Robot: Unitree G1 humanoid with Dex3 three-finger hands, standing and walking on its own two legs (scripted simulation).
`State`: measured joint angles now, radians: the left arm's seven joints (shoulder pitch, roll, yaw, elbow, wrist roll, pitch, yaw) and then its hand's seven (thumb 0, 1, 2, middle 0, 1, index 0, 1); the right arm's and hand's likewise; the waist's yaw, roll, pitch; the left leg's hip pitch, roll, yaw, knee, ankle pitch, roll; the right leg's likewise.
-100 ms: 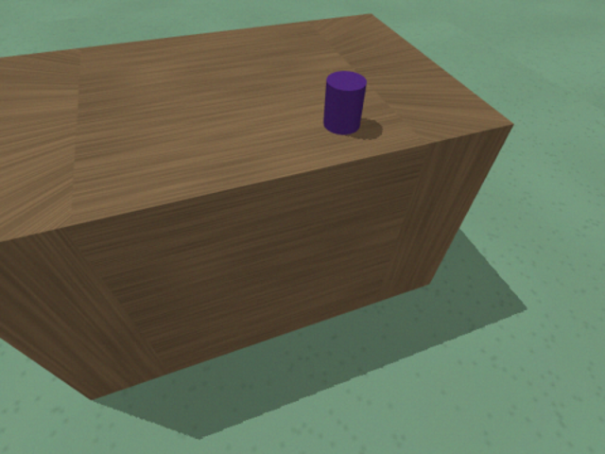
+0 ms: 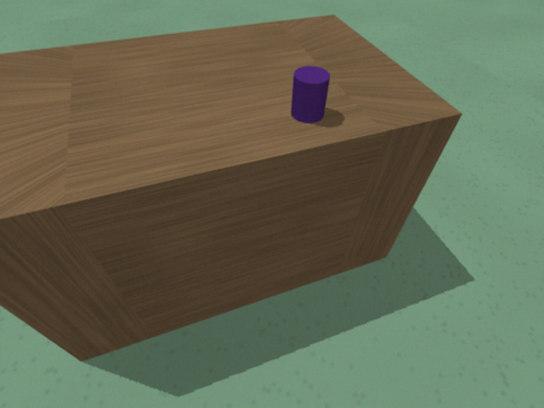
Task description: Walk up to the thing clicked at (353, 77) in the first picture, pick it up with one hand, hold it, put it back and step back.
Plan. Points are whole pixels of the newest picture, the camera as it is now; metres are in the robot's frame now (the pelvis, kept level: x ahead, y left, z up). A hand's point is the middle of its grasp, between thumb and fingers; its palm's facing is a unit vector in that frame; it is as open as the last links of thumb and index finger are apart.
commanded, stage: stand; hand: right
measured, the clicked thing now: (309, 95) +0.82 -0.09 +0.02
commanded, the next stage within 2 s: walk up in 1.02 s
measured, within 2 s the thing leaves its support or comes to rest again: neither
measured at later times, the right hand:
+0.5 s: hand out of the picture +0.08 -0.25 -0.16, palm faces -0.02 +0.94 -0.34, open 7.4 cm
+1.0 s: hand out of the picture +0.08 -0.25 -0.16, palm faces -0.03 +0.94 -0.34, open 7.4 cm
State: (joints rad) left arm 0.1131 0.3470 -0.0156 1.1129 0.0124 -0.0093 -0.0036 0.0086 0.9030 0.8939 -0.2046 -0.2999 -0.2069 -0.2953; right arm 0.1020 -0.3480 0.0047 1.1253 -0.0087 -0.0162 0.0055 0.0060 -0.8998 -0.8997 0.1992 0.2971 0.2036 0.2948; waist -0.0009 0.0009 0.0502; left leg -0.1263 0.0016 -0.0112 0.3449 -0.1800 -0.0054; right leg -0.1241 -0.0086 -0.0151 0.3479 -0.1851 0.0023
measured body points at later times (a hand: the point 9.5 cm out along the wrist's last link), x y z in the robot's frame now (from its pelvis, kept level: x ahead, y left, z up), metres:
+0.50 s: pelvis +0.01 +0.00 +0.00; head +0.02 +0.00 +0.45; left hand +0.08 +0.30 -0.13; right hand +0.09 -0.30 -0.13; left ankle +0.01 +0.12 -0.75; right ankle +0.00 -0.12 -0.75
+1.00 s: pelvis +0.01 +0.00 +0.00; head +0.02 +0.00 +0.45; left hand +0.08 +0.30 -0.13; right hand +0.08 -0.30 -0.13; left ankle +0.01 +0.12 -0.75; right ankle +0.00 -0.12 -0.75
